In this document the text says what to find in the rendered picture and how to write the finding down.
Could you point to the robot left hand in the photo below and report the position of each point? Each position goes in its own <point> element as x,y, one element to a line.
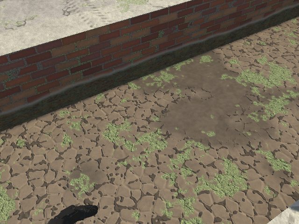
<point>72,214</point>

